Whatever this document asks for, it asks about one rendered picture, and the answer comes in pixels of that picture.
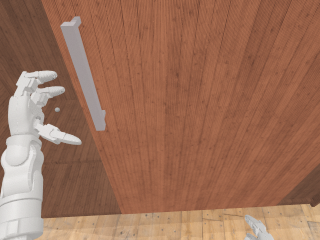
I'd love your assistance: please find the left robot forearm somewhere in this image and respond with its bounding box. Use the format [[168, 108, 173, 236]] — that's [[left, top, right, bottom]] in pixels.
[[0, 134, 44, 240]]

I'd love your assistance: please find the robot right hand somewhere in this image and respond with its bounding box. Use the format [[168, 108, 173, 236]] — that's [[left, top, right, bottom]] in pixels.
[[244, 214, 274, 240]]

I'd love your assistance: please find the robot left hand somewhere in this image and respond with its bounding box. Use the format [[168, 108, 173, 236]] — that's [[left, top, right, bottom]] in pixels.
[[8, 70, 82, 145]]

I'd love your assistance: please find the handle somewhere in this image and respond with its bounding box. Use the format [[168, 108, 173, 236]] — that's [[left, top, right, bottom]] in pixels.
[[60, 16, 106, 131]]

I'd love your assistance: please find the wardrobe door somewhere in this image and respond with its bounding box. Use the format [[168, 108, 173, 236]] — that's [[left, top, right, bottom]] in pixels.
[[283, 163, 320, 200], [41, 0, 320, 215]]

